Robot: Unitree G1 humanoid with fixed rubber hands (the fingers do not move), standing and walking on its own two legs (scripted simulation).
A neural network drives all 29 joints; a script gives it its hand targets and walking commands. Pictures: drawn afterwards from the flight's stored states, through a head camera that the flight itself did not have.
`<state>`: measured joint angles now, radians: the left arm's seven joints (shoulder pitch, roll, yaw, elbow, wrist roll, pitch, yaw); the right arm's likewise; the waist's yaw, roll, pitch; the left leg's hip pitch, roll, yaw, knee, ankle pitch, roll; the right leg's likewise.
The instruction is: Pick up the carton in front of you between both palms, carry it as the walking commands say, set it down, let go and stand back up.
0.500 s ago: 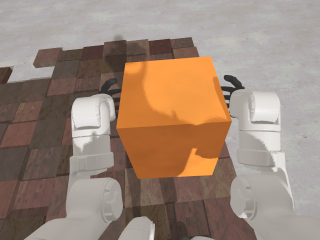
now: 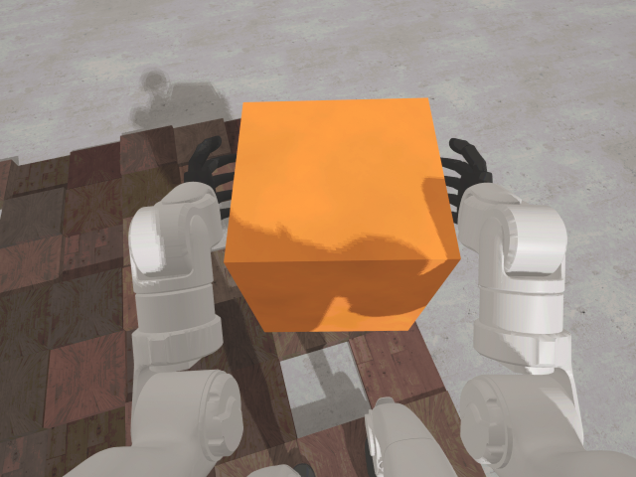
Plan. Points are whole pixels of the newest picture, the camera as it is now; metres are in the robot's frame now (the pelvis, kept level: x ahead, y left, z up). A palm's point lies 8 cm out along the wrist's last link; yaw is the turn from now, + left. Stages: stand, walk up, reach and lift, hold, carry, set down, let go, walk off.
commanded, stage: carry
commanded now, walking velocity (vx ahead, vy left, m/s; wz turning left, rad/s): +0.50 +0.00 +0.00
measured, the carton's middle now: (335, 230) +0.38 -0.03 +0.05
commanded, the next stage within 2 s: none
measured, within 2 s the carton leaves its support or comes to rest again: neither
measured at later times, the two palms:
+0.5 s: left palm (172, 29) +0.68 +0.17 +0.17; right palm out of the picture +0.72 -0.13 +0.17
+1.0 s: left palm out of the picture +0.97 +0.20 +0.09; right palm out of the picture +0.95 -0.10 +0.09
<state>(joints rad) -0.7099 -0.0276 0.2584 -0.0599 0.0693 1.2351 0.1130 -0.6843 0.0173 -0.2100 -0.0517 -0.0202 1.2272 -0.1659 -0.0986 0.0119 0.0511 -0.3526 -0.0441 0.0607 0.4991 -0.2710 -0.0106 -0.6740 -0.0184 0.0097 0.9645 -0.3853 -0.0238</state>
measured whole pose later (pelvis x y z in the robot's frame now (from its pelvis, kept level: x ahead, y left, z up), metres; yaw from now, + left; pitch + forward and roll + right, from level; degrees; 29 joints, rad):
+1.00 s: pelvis +0.60 +0.06 +0.00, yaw +1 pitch +6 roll -1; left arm -0.65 -0.04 0.24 0.04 0.09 1.19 0.11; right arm -0.60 0.05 -0.22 0.04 -0.04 1.17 -0.13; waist -0.07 -0.02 0.03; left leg -0.31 -0.06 0.13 0.46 -0.28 0.13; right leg -0.75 -0.05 -0.02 0.96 -0.23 -0.01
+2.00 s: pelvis +1.18 +0.09 -0.01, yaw +2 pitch +6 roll -1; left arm -0.63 -0.04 0.22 0.03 0.09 1.19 0.13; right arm -0.60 0.03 -0.20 0.04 -0.02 1.17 -0.15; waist -0.09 0.00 0.01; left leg -0.30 -0.02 0.08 0.51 -0.29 0.09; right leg -0.71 -0.01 -0.04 0.89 -0.30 -0.03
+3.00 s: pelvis +1.85 +0.15 -0.07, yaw +3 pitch +5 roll +0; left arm -0.65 -0.04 0.23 0.05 0.10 1.19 0.13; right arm -0.64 0.00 -0.20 0.09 -0.02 1.17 -0.14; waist -0.07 0.00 -0.06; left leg -0.10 -0.04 0.09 0.67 -0.46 0.06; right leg -0.53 0.04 -0.14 0.46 0.04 -0.11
